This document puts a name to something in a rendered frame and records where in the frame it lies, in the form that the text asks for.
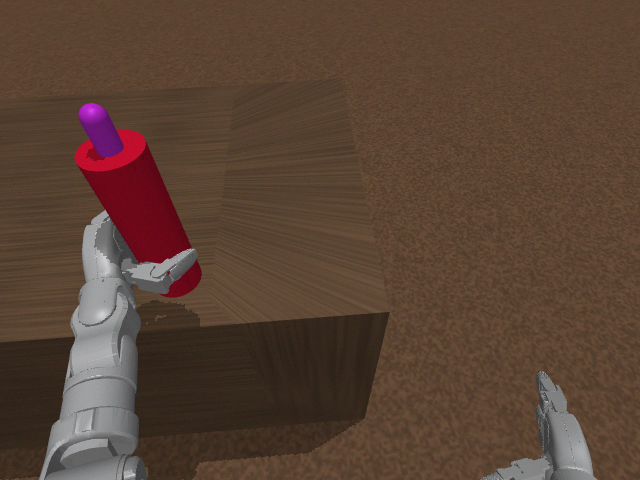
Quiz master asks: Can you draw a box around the right robot hand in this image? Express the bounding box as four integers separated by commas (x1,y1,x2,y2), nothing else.
479,371,594,480

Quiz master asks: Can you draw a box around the bottle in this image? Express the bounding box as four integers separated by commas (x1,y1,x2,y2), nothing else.
74,103,202,298

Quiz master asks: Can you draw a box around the left robot arm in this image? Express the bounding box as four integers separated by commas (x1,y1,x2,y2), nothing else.
39,277,147,480

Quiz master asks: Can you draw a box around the left robot hand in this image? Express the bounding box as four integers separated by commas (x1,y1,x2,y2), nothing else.
82,210,198,294

